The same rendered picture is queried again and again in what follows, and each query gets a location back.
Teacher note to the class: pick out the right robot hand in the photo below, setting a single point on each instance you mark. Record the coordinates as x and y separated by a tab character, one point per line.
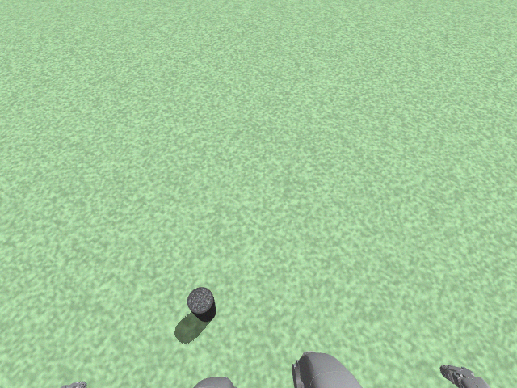
462	377

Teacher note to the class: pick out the cup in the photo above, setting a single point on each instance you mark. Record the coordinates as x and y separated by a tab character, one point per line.
201	303

